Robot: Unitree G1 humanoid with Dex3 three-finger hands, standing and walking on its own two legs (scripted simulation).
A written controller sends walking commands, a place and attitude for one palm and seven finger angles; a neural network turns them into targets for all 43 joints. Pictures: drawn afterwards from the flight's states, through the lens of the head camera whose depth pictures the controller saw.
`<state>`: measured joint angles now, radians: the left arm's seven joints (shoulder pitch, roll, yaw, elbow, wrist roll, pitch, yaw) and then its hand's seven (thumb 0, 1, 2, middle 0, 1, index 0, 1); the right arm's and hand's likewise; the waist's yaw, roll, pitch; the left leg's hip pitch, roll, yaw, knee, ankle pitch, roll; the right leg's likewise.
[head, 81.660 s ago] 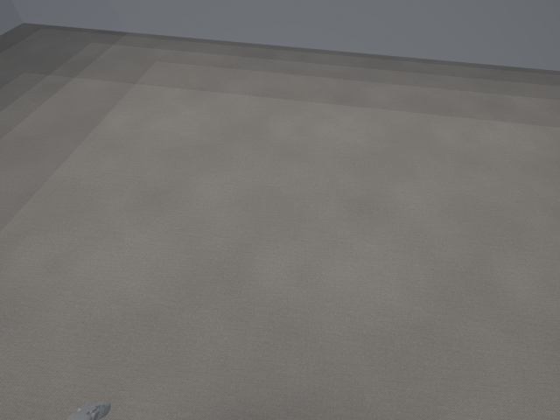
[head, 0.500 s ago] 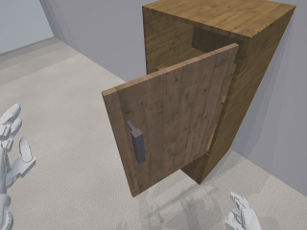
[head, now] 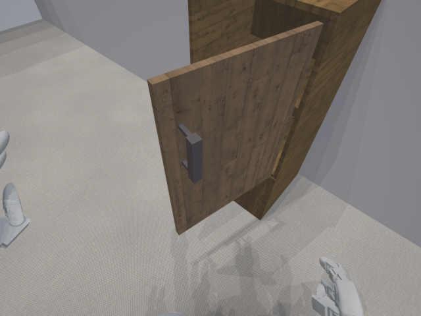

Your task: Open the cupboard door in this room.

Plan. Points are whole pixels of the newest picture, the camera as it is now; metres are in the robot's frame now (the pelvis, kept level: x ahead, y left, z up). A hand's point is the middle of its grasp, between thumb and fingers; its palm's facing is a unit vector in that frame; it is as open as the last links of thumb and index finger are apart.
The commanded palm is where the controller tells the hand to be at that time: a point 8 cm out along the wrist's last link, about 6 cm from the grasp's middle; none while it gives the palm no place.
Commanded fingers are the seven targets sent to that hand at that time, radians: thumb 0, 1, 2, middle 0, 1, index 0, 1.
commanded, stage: step back with the hand held close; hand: left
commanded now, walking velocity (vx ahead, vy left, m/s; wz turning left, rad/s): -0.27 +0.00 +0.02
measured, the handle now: (189, 153) +0.42 +0.08 +0.07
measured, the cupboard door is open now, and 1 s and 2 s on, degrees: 77 77 77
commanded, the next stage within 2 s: stop stepping back and stand still in 0.42 s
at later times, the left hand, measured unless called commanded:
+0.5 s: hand out of the picture +0.09 +0.27 +0.18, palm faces +0.50 -0.73 -0.47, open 7.4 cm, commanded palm +0.03 +0.29 +0.19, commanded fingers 0.00 0.90 0.90 -0.20 -0.30 -0.20 -0.30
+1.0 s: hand out of the picture +0.01 +0.24 +0.17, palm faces +0.37 -0.77 -0.51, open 7.4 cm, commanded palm -0.05 +0.28 +0.19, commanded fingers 0.00 0.90 0.90 -0.20 -0.30 -0.20 -0.30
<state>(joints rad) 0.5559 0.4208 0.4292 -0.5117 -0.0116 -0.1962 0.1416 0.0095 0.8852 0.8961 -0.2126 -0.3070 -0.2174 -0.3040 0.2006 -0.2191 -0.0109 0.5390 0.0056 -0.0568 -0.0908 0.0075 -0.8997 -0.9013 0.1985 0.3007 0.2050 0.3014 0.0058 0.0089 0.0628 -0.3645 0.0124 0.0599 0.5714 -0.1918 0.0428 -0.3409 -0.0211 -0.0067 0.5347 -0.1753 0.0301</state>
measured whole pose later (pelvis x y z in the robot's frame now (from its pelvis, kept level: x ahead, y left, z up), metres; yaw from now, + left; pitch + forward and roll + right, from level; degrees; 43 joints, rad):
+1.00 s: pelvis -0.20 -0.02 +0.01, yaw -1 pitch +0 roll +0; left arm 0.60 0.44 0.42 -0.50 -0.02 -0.18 0.15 0.01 0.89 0.90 -0.21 -0.31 -0.22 -0.30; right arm 0.24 -0.19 0.01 0.62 -0.02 -0.13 -0.07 0.01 -0.90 -0.90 0.20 0.30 0.21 0.30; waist -0.02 -0.02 0.00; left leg -0.35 0.01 0.05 0.53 -0.27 0.02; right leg -0.20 0.04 -0.07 0.49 -0.33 -0.06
